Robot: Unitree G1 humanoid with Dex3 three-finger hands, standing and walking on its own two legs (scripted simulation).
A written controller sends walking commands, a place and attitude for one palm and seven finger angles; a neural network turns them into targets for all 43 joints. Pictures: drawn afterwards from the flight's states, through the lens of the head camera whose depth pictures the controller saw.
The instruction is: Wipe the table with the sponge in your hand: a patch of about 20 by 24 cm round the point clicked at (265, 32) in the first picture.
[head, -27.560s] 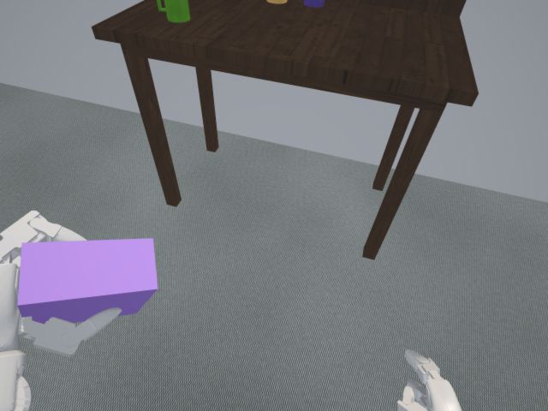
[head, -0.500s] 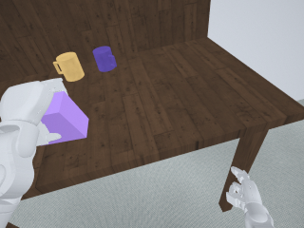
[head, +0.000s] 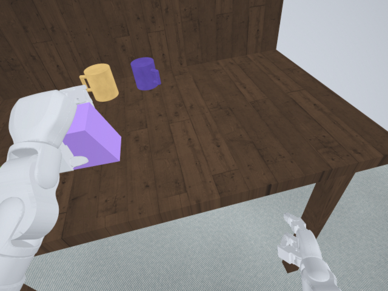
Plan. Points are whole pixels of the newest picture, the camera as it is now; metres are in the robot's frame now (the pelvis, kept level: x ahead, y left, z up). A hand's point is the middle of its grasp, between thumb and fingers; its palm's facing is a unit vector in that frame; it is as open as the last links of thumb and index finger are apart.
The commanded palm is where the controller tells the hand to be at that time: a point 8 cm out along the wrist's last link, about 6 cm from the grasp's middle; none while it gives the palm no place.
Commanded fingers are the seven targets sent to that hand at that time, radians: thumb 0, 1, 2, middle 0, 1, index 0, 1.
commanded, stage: move the sponge above the wiping area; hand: left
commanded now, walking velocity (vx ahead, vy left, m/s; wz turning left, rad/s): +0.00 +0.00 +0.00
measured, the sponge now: (80, 145) +0.28 +0.27 +0.20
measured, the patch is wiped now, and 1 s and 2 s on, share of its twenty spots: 0.00 0.05 0.10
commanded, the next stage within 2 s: none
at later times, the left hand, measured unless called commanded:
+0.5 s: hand (68, 127) +0.28 +0.28 +0.24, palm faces +0.31 +0.01 -0.95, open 10.0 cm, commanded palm +0.22 +0.26 +0.28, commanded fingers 0.00 0.10 1.30 -1.20 -1.60 -1.20 -1.60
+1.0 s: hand (54, 137) +0.27 +0.31 +0.22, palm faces +0.24 -0.01 -0.97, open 10.0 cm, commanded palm +0.22 +0.28 +0.27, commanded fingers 0.00 0.10 1.30 -1.20 -1.60 -1.20 -1.60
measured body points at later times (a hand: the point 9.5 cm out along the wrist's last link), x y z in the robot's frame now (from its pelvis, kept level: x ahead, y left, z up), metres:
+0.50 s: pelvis +0.00 -0.02 +0.00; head -0.02 -0.08 +0.45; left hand +0.26 +0.27 +0.29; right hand +0.28 -0.19 -0.07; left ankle +0.03 +0.11 -0.74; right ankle +0.03 -0.09 -0.74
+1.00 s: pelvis +0.01 -0.02 +0.00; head -0.01 -0.08 +0.44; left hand +0.25 +0.31 +0.27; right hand +0.26 -0.23 -0.08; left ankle +0.03 +0.11 -0.74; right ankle +0.03 -0.09 -0.74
